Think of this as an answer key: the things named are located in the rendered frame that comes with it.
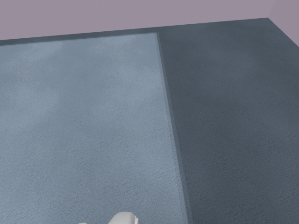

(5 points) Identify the left robot thigh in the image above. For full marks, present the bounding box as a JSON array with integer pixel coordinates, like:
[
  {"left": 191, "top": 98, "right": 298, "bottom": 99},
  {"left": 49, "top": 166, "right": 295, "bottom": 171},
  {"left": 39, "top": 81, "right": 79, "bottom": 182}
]
[{"left": 108, "top": 212, "right": 138, "bottom": 224}]

